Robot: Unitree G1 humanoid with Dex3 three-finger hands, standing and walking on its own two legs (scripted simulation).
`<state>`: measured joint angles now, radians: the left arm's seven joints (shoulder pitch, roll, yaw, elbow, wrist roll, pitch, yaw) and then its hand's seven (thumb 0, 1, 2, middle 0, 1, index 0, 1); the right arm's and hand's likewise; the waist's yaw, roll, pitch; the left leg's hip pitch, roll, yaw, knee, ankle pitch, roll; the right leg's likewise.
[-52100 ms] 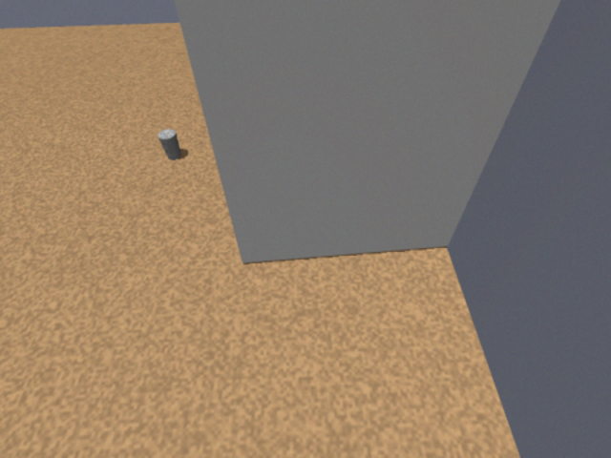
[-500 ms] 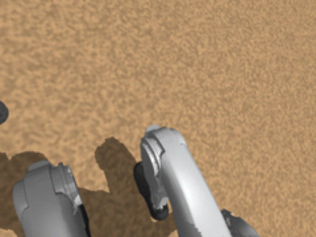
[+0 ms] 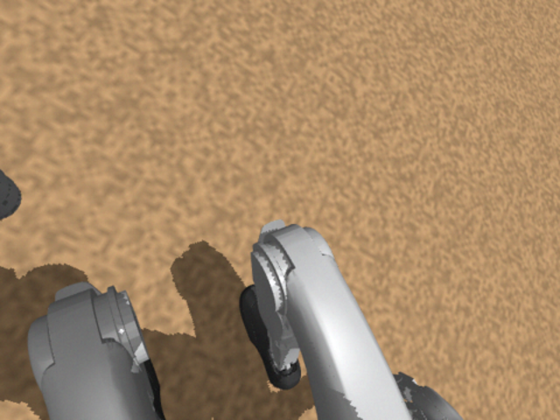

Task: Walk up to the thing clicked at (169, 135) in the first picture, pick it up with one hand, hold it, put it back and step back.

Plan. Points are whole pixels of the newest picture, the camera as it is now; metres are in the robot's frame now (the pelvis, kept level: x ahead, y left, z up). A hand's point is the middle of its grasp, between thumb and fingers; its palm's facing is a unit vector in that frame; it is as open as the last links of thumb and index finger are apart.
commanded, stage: close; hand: left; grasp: from above
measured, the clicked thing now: out of the picture +0.48 +0.30 -0.25
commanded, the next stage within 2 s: settle in 0.32 s
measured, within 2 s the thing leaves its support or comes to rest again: leaves its support in 0.82 s
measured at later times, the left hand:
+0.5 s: hand out of the picture +0.47 +0.31 -0.19, palm faces -0.45 -0.09 -0.89, open 11.5 cm
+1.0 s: hand out of the picture +0.48 +0.31 -0.14, palm faces -0.39 -0.08 -0.92, open 11.4 cm
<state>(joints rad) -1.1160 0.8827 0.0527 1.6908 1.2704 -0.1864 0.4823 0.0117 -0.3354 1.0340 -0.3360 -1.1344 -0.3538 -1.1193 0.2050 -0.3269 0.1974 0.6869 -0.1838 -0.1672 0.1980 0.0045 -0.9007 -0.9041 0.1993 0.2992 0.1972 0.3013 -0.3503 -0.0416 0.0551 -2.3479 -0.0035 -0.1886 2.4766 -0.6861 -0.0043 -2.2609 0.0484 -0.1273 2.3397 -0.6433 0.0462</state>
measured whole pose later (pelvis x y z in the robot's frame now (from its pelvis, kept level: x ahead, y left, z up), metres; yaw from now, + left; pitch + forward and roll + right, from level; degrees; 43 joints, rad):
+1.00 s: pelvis +0.01 +0.00 +0.03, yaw +2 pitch +36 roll -10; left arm -0.97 0.74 0.05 1.29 1.19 -0.06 0.34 0.00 -0.31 1.02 -0.48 -1.18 -0.37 -1.14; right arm 0.19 -0.29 0.08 0.69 -0.11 -0.06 0.16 0.01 -0.93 -0.91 0.20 0.30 0.20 0.30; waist -0.28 -0.01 -0.04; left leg -2.30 -0.01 -0.15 2.36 -0.70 -0.01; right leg -2.23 0.03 -0.10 2.26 -0.68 0.03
